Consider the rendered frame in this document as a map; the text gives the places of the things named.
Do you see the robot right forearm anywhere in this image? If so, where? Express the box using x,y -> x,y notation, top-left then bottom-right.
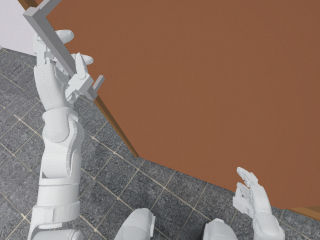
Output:
252,212 -> 285,240

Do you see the left robot upper arm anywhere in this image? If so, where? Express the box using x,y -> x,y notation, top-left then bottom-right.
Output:
32,229 -> 84,240

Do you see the robot left hand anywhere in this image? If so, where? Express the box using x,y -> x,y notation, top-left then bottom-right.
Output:
33,30 -> 94,111

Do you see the robot left forearm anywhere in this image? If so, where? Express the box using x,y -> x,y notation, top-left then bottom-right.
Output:
27,107 -> 85,240

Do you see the robot right hand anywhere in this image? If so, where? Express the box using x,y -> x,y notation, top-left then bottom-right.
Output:
232,167 -> 272,219

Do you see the handle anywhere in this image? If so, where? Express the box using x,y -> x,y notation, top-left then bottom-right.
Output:
22,0 -> 105,101

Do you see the right robot shin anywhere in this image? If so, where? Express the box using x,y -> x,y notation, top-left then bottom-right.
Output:
211,218 -> 224,223

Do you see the robot right foot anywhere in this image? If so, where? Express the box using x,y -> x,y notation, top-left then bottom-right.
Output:
200,221 -> 211,240

